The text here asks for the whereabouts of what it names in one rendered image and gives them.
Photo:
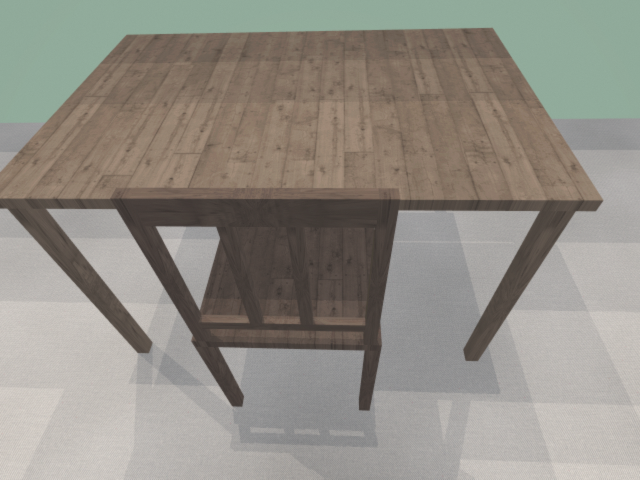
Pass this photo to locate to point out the table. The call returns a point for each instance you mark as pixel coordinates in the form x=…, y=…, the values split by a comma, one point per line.
x=445, y=115

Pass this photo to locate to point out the chair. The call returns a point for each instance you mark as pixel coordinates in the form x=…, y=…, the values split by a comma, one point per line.
x=295, y=268

